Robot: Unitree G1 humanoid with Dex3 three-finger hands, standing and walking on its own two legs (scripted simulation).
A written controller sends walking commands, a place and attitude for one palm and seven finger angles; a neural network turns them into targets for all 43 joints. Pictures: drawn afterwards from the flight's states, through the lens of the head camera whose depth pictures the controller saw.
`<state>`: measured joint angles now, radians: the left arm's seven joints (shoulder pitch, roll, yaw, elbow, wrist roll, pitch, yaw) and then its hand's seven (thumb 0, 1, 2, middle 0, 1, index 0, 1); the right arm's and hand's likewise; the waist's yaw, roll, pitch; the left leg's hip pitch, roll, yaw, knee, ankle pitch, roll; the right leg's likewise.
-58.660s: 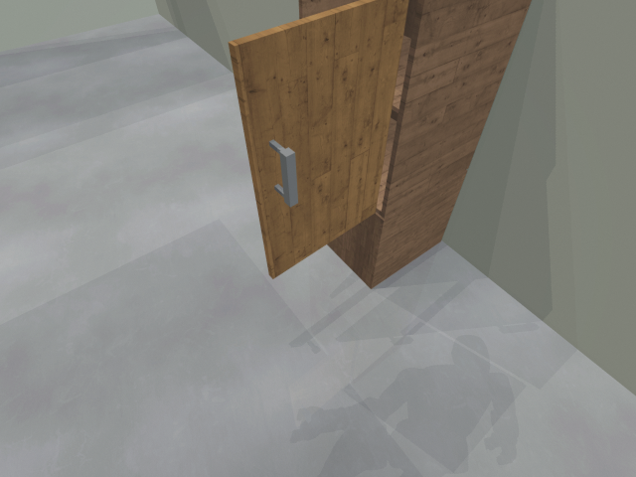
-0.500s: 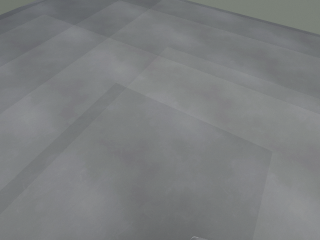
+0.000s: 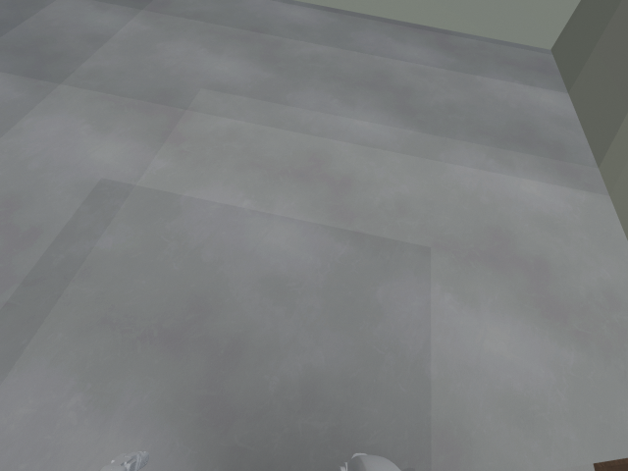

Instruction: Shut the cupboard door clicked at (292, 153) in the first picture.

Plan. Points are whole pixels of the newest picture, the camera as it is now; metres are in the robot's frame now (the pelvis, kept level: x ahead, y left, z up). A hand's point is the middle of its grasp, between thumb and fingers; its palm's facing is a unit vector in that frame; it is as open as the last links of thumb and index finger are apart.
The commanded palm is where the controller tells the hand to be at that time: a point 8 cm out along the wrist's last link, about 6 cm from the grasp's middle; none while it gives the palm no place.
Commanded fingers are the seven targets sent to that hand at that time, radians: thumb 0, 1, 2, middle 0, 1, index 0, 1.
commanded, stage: turn to face it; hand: left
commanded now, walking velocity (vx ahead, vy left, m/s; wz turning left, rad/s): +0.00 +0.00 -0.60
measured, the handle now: out of the picture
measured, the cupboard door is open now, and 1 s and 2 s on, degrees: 19 19 19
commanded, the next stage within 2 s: none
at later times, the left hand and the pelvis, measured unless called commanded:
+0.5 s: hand (213, 451) +0.16 +0.14 -0.16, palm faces -0.30 -0.93 -0.23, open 7.3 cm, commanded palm none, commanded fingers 0.00 0.90 0.90 -0.20 -0.30 -0.20 -0.30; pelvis +0.01 -0.02 +0.00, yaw -18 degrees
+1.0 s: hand (266, 390) +0.25 +0.08 -0.16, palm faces -0.57 -0.78 -0.25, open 7.3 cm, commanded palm none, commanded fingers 0.00 0.90 0.90 -0.20 -0.30 -0.20 -0.30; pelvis +0.03 -0.03 -0.02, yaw -36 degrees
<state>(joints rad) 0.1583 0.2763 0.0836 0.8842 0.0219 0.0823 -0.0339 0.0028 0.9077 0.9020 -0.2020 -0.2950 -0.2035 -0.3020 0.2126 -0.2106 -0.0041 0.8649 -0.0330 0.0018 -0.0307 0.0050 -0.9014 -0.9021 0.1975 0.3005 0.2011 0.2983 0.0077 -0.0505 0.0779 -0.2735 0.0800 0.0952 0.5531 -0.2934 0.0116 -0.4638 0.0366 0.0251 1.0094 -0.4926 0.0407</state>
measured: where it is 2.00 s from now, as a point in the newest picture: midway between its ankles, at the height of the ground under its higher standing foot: outside the picture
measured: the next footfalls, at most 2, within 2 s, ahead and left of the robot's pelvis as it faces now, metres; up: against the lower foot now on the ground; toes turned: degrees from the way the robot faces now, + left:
right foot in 0.28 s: +0.02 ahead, -0.15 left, +0.00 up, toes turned -15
left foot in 0.60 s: +0.12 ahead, +0.09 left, +0.00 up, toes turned -19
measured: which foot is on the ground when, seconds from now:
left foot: down 0.00-0.26, up 0.28-0.58, down 0.60-0.98, up 1.00-1.00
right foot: up 0.00-0.26, down 0.28-0.60, up 0.62-0.96, down 0.98-1.00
